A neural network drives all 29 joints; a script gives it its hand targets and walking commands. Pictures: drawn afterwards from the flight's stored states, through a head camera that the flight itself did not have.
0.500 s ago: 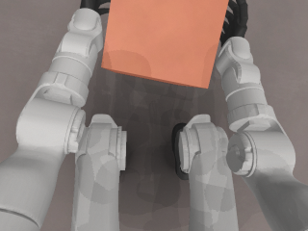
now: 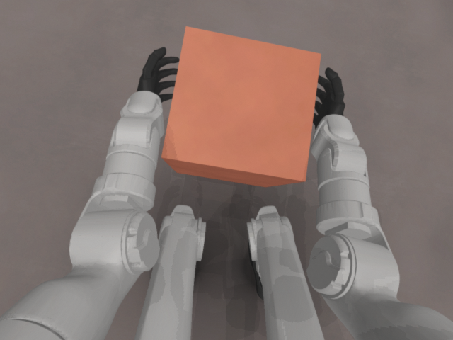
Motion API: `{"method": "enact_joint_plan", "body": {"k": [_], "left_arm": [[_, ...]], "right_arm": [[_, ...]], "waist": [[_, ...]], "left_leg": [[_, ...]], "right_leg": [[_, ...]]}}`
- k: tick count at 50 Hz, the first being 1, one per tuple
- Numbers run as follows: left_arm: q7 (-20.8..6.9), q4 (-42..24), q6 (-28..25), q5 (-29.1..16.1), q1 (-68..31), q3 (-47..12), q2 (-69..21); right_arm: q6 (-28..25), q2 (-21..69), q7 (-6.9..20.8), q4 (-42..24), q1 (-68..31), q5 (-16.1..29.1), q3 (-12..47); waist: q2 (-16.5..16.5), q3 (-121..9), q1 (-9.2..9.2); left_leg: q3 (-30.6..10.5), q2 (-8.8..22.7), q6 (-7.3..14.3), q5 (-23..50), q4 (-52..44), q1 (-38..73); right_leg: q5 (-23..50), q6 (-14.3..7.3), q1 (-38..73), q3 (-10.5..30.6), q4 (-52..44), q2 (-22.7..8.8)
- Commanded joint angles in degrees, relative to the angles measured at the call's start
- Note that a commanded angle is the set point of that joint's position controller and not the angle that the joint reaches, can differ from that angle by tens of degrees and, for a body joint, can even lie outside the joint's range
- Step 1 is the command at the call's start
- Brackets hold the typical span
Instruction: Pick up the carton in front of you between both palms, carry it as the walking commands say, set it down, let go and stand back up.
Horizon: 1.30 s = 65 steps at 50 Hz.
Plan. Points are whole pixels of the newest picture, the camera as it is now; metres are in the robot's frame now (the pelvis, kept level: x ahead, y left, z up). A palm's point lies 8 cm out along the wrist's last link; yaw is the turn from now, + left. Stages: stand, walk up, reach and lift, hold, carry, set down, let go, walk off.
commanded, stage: reach and lift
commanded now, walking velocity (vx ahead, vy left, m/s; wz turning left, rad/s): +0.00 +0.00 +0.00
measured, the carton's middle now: (234, 124) +0.47 -0.01 -0.13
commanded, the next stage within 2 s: none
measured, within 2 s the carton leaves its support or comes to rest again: neither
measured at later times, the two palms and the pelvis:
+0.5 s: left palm (113, 71) +0.45 +0.14 +0.09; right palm (384, 92) +0.43 -0.15 +0.10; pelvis +0.05 +0.00 +0.14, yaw +1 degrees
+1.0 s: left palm out of the picture +0.41 +0.14 +0.25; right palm out of the picture +0.40 -0.16 +0.25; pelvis +0.11 -0.01 +0.26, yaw +1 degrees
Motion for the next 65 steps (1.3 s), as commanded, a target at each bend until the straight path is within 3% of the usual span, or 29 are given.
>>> {"method": "enact_joint_plan", "body": {"k": [1, 4, 5, 6, 10, 11, 12, 18, 19, 20, 21, 22, 26, 28, 29, 32, 33, 35, 36, 37, 38, 42, 43, 45, 48, 53, 54, 61, 65], "left_arm": [[-13.13, -0.6, -0.8, -7.93, -32.2, -24.48, -62.16], [-12.72, -4.54, -1.18, -8.58, -29.58, -27.27, -64.38], [-12.67, -5.25, -1.46, -10.42, -30.17, -29.51, -64.61], [-12.4, -7.5, -1.27, -11.03, -28.73, -30.36, -65.07], [-12.61, -6.76, -0.73, -11.56, -22.19, -33.56, -67.84], [-12.55, -7.57, -0.83, -11.24, -19.54, -32.79, -66.95], [-12.41, -7.62, -1.22, -11.9, -22.57, -33.4, -66.78], [-11.45, -7.41, -1.94, -10.89, -14.09, -34.04, -66.12], [-11.28, -8.51, -2.43, -11.46, -14.77, -34.24, -66.16], [-11.23, -8.09, -2.44, -11.07, -14.25, -34.85, -67.35], [-11.4, -9.11, -2.68, -11.1, -12.82, -34.04, -67.67], [-11.24, -9.97, -2.79, -11.83, -12.3, -36.11, -68.53], [-11.05, -8.98, -3.38, -11.17, -5.58, -35.43, -68.21], [-11.16, -10.11, -3.94, -10.24, -3.8, -34.76, -67.92], [-11.06, -10.6, -4.14, -10.07, -3.86, -35.74, -67.6], [-11.41, -9.83, -4.08, -9.16, 0.02, -34.84, -66.63], [-11.39, -9.43, -3.88, -9.8, 2.3, -36.03, -68.11], [-11.85, -11.15, -3.75, -8.85, 2.74, -36.0, -65.85], [-11.92, -12.27, -3.45, -10.64, 4.77, -37.23, -68.36], [-12.04, -11.4, -3.14, -9.45, 6.55, -36.12, -68.97], [-11.97, -13.38, -3.46, -10.56, 5.35, -37.74, -68.09], [-12.35, -14.81, -1.86, -10.09, 10.35, -38.59, -67.19], [-12.44, -16.63, -1.47, -9.46, 9.9, -38.69, -66.29], [-12.59, -15.36, -0.28, -10.65, 12.42, -38.91, -67.59], [-13.32, -19.24, 2.05, -10.26, 14.37, -40.63, -66.42], [-14.56, -24.01, 7.23, -12.35, 15.68, -43.73, -67.82], [-14.56, -24.83, 8.68, -12.43, 17.52, -43.45, -68.92], [-15.09, -24.73, 14.45, -10.15, 16.67, -37.5, -64.76], [-15.91, -25.71, 15.14, -9.33, 13.57, -36.6, -65.73]], "right_arm": [[0.83, 57.81, 14.4, 3.13, -36.17, 7.23, 31.79], [0.68, 59.38, 15.01, 1.6, -35.01, 8.51, 34.43], [0.66, 59.42, 14.69, -0.69, -34.28, 9.27, 37.44], [0.8, 60.21, 14.89, -1.17, -33.76, 10.59, 38.71], [0.77, 62.53, 14.55, -1.18, -26.52, 10.75, 40.87], [0.77, 61.03, 14.88, -2.46, -26.74, 11.25, 41.71], [0.93, 61.84, 14.72, -0.78, -26.22, 9.8, 40.68], [0.37, 61.28, 14.8, 1.33, -16.76, 9.41, 41.13], [0.01, 62.75, 14.75, -0.17, -18.02, 9.79, 42.22], [-0.21, 62.18, 14.82, 0.97, -16.83, 9.38, 41.4], [-0.18, 63.38, 14.6, 0.76, -14.79, 8.3, 41.69], [-0.81, 61.87, 14.7, 0.63, -12.85, 8.4, 41.19], [-1.5, 61.9, 14.79, 0.26, -8.51, 8.55, 41.88], [-1.78, 62.88, 14.65, -0.84, -7.78, 7.22, 42.51], [-1.86, 61.28, 14.62, 0.8, -5.09, 6.38, 40.89], [-2.08, 62.09, 14.41, -0.46, -3.41, 6.77, 42.97], [-2.02, 61.95, 14.45, -1.02, 1.19, 6.21, 43.22], [-1.51, 60.91, 15.03, 0.07, 0.64, 6.74, 43.42], [-1.29, 61.17, 15.24, -3.29, 3.44, 6.51, 44.81], [-1.16, 61.55, 15.3, -2.44, 3.11, 6.66, 44.55], [-0.87, 61.34, 15.5, -3.29, 3.85, 6.08, 45.47], [0.69, 61.83, 15.72, -3.15, 9.99, 6.3, 45.93], [0.74, 62.65, 16.0, -3.47, 8.65, 7.03, 46.44], [1.9, 61.24, 16.19, -4.81, 10.54, 6.24, 47.12], [4.44, 63.42, 16.37, -6.98, 13.76, 6.81, 48.34], [9.1, 62.45, 16.52, -13.35, 16.35, 8.13, 51.53], [10.28, 61.63, 16.55, -15.38, 16.85, 8.22, 50.69], [15.68, 58.34, 17.84, -14.11, 15.46, 5.64, 45.36], [16.21, 59.86, 19.13, -14.19, 11.18, 5.8, 45.42]], "waist": [[4.25, -52.54, -0.48], [5.31, -54.92, 1.69], [3.76, -56.46, -0.76], [4.23, -57.1, 0.91], [5.36, -55.4, 0.09], [4.36, -55.04, 2.29], [3.48, -52.5, -0.96], [4.06, -45.47, 1.67], [1.13, -45.35, 0.55], [4.64, -45.13, 0.86], [2.35, -44.32, 1.46], [4.07, -42.94, -0.53], [3.68, -38.08, 1.81], [1.59, -36.79, 1.55], [2.89, -36.11, -0.73], [1.16, -34.51, 2.98], [1.79, -33.49, 0.51], [2.64, -31.36, 2.42], [0.78, -31.62, -0.57], [2.55, -28.98, 1.42], [0.82, -30.19, 0.04], [1.45, -26.23, 1.2], [1.82, -24.23, 3.67], [-0.47, -23.63, 1.61], [0.21, -18.73, 3.46], [-1.1, -14.73, 2.25], [1.32, -14.56, 1.32], [-0.8, 1.02, 2.03], [0.15, -1.86, 2.85]], "left_leg": [[9.21, -3.89, 1.82, 2.65, -15.21, 35.79], [9.45, -3.86, 1.49, 7.1, -15.92, 38.32], [8.69, -3.81, 1.18, 6.38, -17.32, 39.99], [8.66, -3.88, 1.16, 8.81, -18.39, 44.67], [8.56, -3.97, 0.71, 10.59, -20.81, 46.6], [8.14, -3.95, 0.43, 11.48, -22.71, 47.45], [7.61, -4.01, 0.65, 9.37, -23.1, 46.61], [6.24, -3.6, 0.36, 11.74, -30.31, 52.5], [5.21, -3.41, 1.25, 11.64, -31.03, 55.23], [6.08, -3.42, 1.04, 10.22, -32.13, 56.31], [5.81, -3.62, 1.09, 10.92, -32.83, 56.96], [4.34, -3.15, 0.88, 13.12, -34.14, 58.09], [3.83, -2.72, 0.94, 13.93, -40.13, 64.68], [3.89, -2.71, 1.45, 14.89, -41.67, 66.24], [2.49, -2.04, 1.5, 16.06, -42.98, 67.1], [2.6, -2.13, 1.7, 19.13, -46.58, 71.33], [2.15, -1.96, 1.46, 18.91, -48.32, 73.34], [1.71, -1.45, 1.72, 19.4, -50.45, 75.27], [1.87, -1.5, 1.4, 20.06, -51.92, 79.03], [1.66, -1.33, 1.4, 21.6, -53.45, 78.52], [0.8, -0.73, 1.72, 21.54, -54.58, 81.91], [1.01, -0.77, 1.53, 25.71, -59.45, 87.14], [0.84, -0.54, 1.8, 26.39, -61.37, 88.02], [0.48, -0.23, 1.67, 29.16, -63.62, 92.59], [0.48, 0.3, 2.07, 28.54, -67.57, 95.93], [0.17, 1.0, 1.89, 32.33, -73.34, 103.48], [0.39, 0.83, 1.34, 34.25, -75.05, 105.19], [0.66, 1.55, 2.17, 21.2, -80.86, 106.17], [0.96, 1.59, 1.96, 20.56, -81.62, 106.74]], "right_leg": [[4.97, -2.76, 30.5, -10.59, -12.76, 4.64], [7.99, -2.72, 33.52, -9.29, -14.73, 4.59], [8.67, -2.44, 35.72, -10.08, -14.86, 4.75], [9.33, -2.28, 35.66, -9.92, -16.0, 4.84], [11.71, -2.36, 42.18, -8.65, -19.64, 4.61], [12.36, -1.98, 42.97, -8.97, -20.37, 4.48], [11.05, -2.45, 43.22, -8.69, -21.37, 4.87], [13.28, -2.46, 51.23, -6.97, -27.67, 4.4], [12.65, -2.28, 50.46, -6.87, -28.44, 4.2], [11.69, -2.88, 52.51, -5.94, -30.14, 4.09], [11.86, -2.78, 54.4, -5.69, -31.34, 3.92], [14.3, -3.43, 55.42, -5.23, -32.06, 3.61], [14.58, -3.38, 60.51, -4.44, -37.33, 3.24], [14.94, -3.07, 61.99, -4.14, -40.04, 3.17], [17.05, -3.38, 63.86, -3.95, -40.98, 3.1], [19.5, -3.37, 70.34, -2.65, -45.01, 2.42], [20.36, -3.63, 72.34, -2.09, -47.08, 2.1], [19.8, -3.95, 74.06, -2.1, -48.79, 1.53], [20.74, -3.73, 75.89, -2.24, -50.5, 1.73], [22.41, -3.98, 77.36, -1.45, -51.96, 1.34], [23.11, -4.11, 79.0, -1.93, -52.32, 1.47], [27.34, -3.89, 87.42, -0.45, -58.51, 0.6], [27.55, -3.62, 86.44, -0.73, -59.71, 0.71], [30.06, -3.49, 90.3, -0.58, -62.27, 0.67], [30.38, -3.38, 96.38, 0.1, -66.06, -0.28], [34.95, -3.6, 104.07, 0.05, -71.54, -0.58], [36.11, -3.52, 106.2, 0.05, -72.79, -0.21], [22.06, -4.38, 105.33, -0.35, -79.8, -0.79], [23.2, -4.09, 108.75, -0.75, -79.57, -0.92]]}}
